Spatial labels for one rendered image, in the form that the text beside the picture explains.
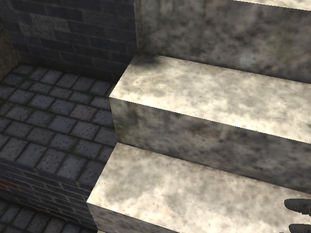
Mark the robot right hand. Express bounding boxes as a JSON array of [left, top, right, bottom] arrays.
[[280, 198, 311, 233]]

